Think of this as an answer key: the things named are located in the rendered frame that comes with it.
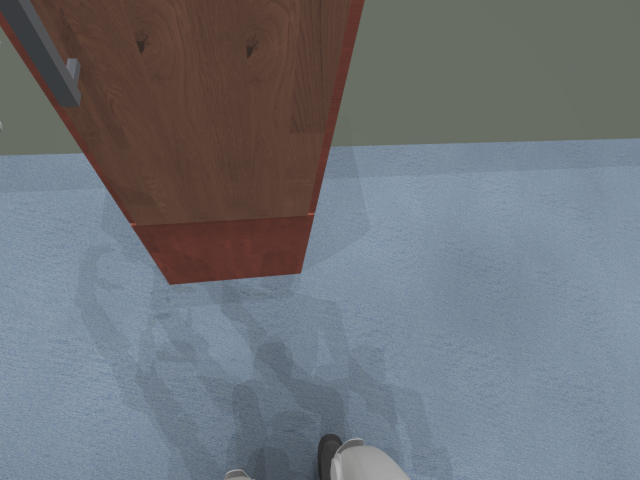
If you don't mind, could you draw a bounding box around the robot right shin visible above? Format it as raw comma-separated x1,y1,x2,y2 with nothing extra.
330,438,365,480

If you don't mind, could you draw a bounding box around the robot right foot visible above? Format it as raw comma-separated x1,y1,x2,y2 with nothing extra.
318,434,343,480

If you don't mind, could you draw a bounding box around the cupboard door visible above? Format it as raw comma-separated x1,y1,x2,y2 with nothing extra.
30,0,352,226

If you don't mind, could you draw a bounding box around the handle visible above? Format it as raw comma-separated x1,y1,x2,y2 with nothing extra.
0,0,81,107

